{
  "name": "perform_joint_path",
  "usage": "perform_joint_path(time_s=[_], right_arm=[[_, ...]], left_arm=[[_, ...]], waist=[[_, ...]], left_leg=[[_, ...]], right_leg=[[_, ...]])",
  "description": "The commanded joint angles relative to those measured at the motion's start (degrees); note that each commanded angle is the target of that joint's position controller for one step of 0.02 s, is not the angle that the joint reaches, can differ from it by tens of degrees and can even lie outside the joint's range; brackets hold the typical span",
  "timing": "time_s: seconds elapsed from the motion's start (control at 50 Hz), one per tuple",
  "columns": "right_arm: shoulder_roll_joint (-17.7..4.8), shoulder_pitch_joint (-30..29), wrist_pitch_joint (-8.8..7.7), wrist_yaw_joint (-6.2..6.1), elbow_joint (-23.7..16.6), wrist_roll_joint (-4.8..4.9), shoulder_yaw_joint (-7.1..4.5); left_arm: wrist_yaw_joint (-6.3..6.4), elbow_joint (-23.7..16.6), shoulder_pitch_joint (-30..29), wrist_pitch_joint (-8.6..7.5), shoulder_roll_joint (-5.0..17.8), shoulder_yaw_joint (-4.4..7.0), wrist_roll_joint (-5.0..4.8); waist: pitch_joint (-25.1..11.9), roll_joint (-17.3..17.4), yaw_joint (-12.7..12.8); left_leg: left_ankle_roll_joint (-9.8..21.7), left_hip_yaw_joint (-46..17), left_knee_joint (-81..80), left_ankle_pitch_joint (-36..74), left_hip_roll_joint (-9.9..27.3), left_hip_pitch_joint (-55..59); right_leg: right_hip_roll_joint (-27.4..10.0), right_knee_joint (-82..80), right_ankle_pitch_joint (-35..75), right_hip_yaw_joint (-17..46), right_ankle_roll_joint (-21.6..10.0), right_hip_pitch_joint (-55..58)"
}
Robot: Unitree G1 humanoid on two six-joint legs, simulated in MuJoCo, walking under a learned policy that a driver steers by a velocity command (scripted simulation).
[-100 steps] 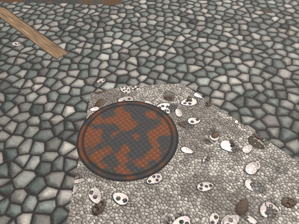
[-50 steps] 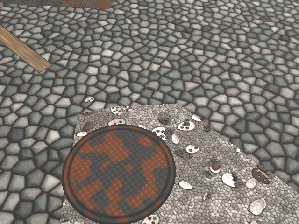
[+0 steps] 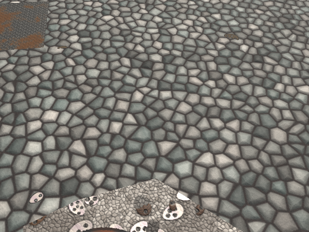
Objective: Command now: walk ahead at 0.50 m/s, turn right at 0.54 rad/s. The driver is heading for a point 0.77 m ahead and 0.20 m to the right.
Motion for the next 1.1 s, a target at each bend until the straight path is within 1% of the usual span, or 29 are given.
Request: perform_joint_path(time_s=[0.02,0.14,0.24,0.3,0.32,0.34,0.36,0.38,0.4,0.42,0.44,0.46,0.48,0.54,0.6,0.66,0.78,0.82,0.84,0.86,0.88,0.9,0.92,0.94,0.96,0.98,1.02,1.06,1.1], right_arm=[[-7.3,-0.4,-0.94,-0.52,-2.0,0.03,-1.7],[-10.2,1.5,-0.01,-1.43,-1.5,0.32,-2.5],[-12.1,5.8,1.69,-1.53,-0.5,1.46,-3.1],[-14.5,4.9,2.87,-1.79,-1.0,2.13,-3.79],[-15.2,4.4,3.39,-1.93,-1.3,2.27,-3.98],[-14.7,3.5,3.65,-2.08,-1.8,2.39,-3.71],[-11.2,4.8,3.17,-1.98,-3.1,0.43,-2.47],[-4.5,7.9,1.06,-1.15,-7.0,-0.13,-0.25],[-9.9,1.0,-1.44,-0.18,-7.9,2.18,-1.19],[-10.8,-2.4,-2.38,0.2,-9.1,3.79,-1.42],[-10.0,-1.9,-2.55,-0.19,-8.4,2.86,-1.3],[-10.4,-1.2,-1.94,-0.66,-7.5,1.3,-1.79],[-10.6,0.3,-1.14,-0.57,-7.5,0.91,-2.0],[-8.8,-0.6,0.46,-0.7,-8.4,-0.15,-1.86],[-6.9,-7.4,0.64,-0.74,-10.9,-0.35,-1.1],[-5.9,-13.0,0.24,-0.07,-12.8,0.37,-0.5],[-8.3,-14.6,-1.16,1.55,-14.4,0.81,-0.93],[-9.5,-9.5,-1.59,1.36,-13.2,0.66,-1.65],[-11.4,-3.5,-1.86,1.07,-11.8,0.13,-2.54],[-14.4,5.8,-1.88,0.76,-11.0,-0.54,-3.25],[-18.5,11.6,-1.07,1.22,-7.9,-0.4,-4.62],[-12.7,11.7,-0.89,1.64,-8.0,1.63,-3.26],[-9.5,8.4,-0.57,1.42,-8.7,1.72,-2.32],[-8.9,5.0,-0.12,1.28,-9.4,0.88,-1.8],[-7.8,3.1,0.14,1.2,-9.4,0.41,-1.37],[-7.1,2.3,0.04,1.03,-9.4,-0.14,-0.97],[-6.5,2.3,-0.18,0.98,-8.9,0.12,-0.7],[-8.8,2.3,-0.37,0.69,-8.0,0.37,-1.12],[-10.0,2.5,0.36,0.12,-7.3,0.52,-1.43]], left_arm=[[-0.41,-4.8,0.3,0.65,1.1,0.51,0.17],[-2.11,-9.0,-8.7,0.49,0.0,-0.34,0.62],[-3.85,-13.3,-16.5,0.63,0.1,-0.8,0.58],[-4.28,-14.1,-13.3,1.1,2.8,0.52,0.69],[-4.17,-12.9,-7.6,1.26,4.7,1.67,0.55],[-3.54,-10.2,2.1,1.43,7.8,3.54,0.44],[-2.09,-8.3,9.8,2.1,13.0,5.35,0.34],[-2.13,-10.3,5.5,1.31,17.7,5.41,0.3],[-2.6,-10.9,7.4,0.58,12.3,3.7,0.98],[-2.67,-10.4,5.5,-0.25,9.3,2.8,1.35],[-2.75,-10.8,1.6,-0.77,7.5,2.2,1.12],[-2.55,-11.4,-2.1,-0.9,5.2,1.39,1.18],[-2.26,-12.3,-3.8,-1.01,5.4,1.21,1.92],[-1.31,-12.1,-3.1,-1.42,6.9,1.57,1.56],[-0.27,-11.2,0.0,-1.27,8.1,1.94,1.16],[0.07,-10.3,2.6,-0.91,8.3,2.04,0.86],[0.47,-7.7,6.7,-0.3,6.8,1.54,1.0],[0.44,-7.5,5.8,0.17,6.8,1.44,1.12],[0.26,-7.9,5.3,0.19,5.2,0.8,1.37],[0.28,-9.2,5.3,0.13,3.2,-0.23,2.25],[0.09,-9.1,14.9,-0.63,-0.7,-1.26,0.4],[0.23,-8.0,13.0,-1.0,4.6,-0.65,-0.26],[0.12,-9.1,5.6,-1.09,7.5,0.11,-0.33],[0.22,-10.2,1.5,-1.17,6.8,-0.11,0.36],[0.06,-11.0,-0.9,-1.41,6.1,-0.06,1.38],[-0.19,-11.0,-0.4,-1.45,5.3,0.0,1.54],[-0.24,-10.5,0.7,-1.09,3.2,-0.3,1.58],[0.0,-11.3,-0.5,-0.85,1.6,-0.97,2.13],[-0.07,-11.6,-2.5,-1.04,0.1,-1.62,2.38]], waist=[[-1.2,7.8,0.3],[1.5,5.8,-2.1],[3.8,5.6,-3.9],[0.1,8.3,-0.2],[-3.2,8.6,3.2],[-8.1,7.0,8.4],[-12.9,-1.7,10.2],[-19.1,-13.6,3.1],[-20.9,-5.2,7.7],[-13.1,-2.9,7.1],[-8.1,2.7,3.8],[-5.6,3.5,1.8],[-4.7,0.7,-0.1],[-3.5,1.7,-1.0],[-1.6,0.9,1.3],[-0.8,-1.1,3.7],[-0.6,-3.4,4.4],[-1.9,-4.9,1.5],[-6.4,-3.9,-1.4],[-15.0,1.8,-5.1],[-21.1,21.4,-1.5],[-17.4,15.7,-3.5],[-9.2,10.0,-4.7],[-5.3,5.8,-3.4],[-2.0,5.1,-2.3],[-1.7,6.8,-0.7],[-1.9,7.5,0.3],[-1.4,8.1,1.1],[-3.2,7.4,0.7]], left_leg=[[8.5,-11.1,-12.9,8.9,15.8,7.5],[7.8,-0.5,-14.4,13.4,14.9,9.5],[6.4,3.7,-11.3,18.6,17.2,17.2],[4.8,6.5,-1.0,42.8,17.4,19.6],[4.2,7.5,7.5,49.6,16.7,18.9],[2.3,8.8,19.9,47.1,14.6,13.1],[-0.5,8.8,38.5,20.9,11.6,-3.1],[-3.4,0.1,57.8,-23.9,-1.3,-27.3],[-1.9,-10.5,61.1,-22.8,0.5,-33.7],[-0.3,-10.0,58.6,-17.9,3.1,-36.4],[-0.1,-10.2,52.6,-13.4,5.7,-32.8],[-0.5,-10.1,47.3,-10.7,7.6,-28.4],[-1.2,-10.6,45.2,-9.1,8.3,-24.4],[-3.9,-9.0,37.6,-4.7,7.3,-21.7],[-5.3,-8.6,24.5,6.3,5.2,-22.2],[-4.9,-8.3,13.4,14.7,2.4,-18.4],[-1.8,-9.1,6.5,10.6,1.8,-16.5],[0.6,-6.8,3.9,6.7,0.4,-9.9],[2.9,-7.5,3.9,8.1,1.7,-0.2],[6.8,-17.3,5.9,9.2,10.6,14.9],[16.9,-43.9,0.5,-3.0,22.2,33.5],[15.9,-50.4,-4.2,-17.9,22.7,32.5],[13.2,-41.7,-5.2,-18.7,20.4,25.4],[11.7,-35.1,-6.2,-13.5,18.0,18.1],[11.7,-31.0,-7.7,-7.8,16.1,12.3],[11.3,-27.6,-8.8,-3.0,14.3,8.9],[10.9,-22.5,-10.4,7.2,12.2,6.5],[12.6,-17.3,-9.6,28.3,13.1,4.3],[11.1,-11.6,-8.4,36.7,11.0,3.7]], right_leg=[[-4.5,-2.0,5.1,3.0,0.6,-9.4],[-3.6,-19.7,18.6,-0.6,0.9,-9.1],[-1.9,-27.6,15.5,-4.7,-1.2,-9.5],[2.9,-28.8,7.5,-9.0,-4.4,-0.5],[5.5,-29.9,6.1,-10.3,-6.0,6.9],[7.8,-34.0,10.1,-10.1,-8.3,21.0],[-1.1,-34.7,10.8,4.3,-11.8,38.5],[-14.7,-44.0,0.8,39.3,-23.7,54.3],[-15.8,-50.1,-2.4,42.7,-22.4,53.9],[-13.9,-49.8,1.0,33.8,-19.6,47.8],[-11.1,-49.8,7.0,26.7,-17.2,38.2],[-8.5,-50.6,11.9,20.9,-15.1,31.1],[-7.8,-51.7,16.1,19.6,-15.5,25.7],[-5.3,-53.5,22.2,14.7,-15.5,19.1],[-2.7,-53.5,20.7,11.7,-13.4,17.4],[-1.4,-52.8,14.8,11.4,-11.0,16.4],[-6.0,-45.9,15.5,17.2,-9.6,25.9],[-5.3,-41.1,24.5,17.4,-8.3,27.4],[-2.2,-33.2,29.8,15.2,-6.8,26.0],[1.5,-17.4,20.9,11.1,-4.6,18.2],[10.3,2.0,-10.7,5.7,0.0,-3.7],[7.5,8.5,-14.9,9.2,0.0,-12.0],[5.2,9.7,-9.8,8.5,-0.2,-14.6],[2.8,8.0,-5.7,5.9,-0.3,-13.2],[0.9,4.1,-2.7,4.9,-0.2,-12.1],[-0.8,1.3,-0.8,4.4,-0.2,-9.0],[-1.3,-2.5,0.3,2.5,0.4,-6.1],[-1.4,-9.2,0.5,1.0,2.4,-5.0],[-0.6,-17.2,6.5,-0.7,3.1,-1.4]])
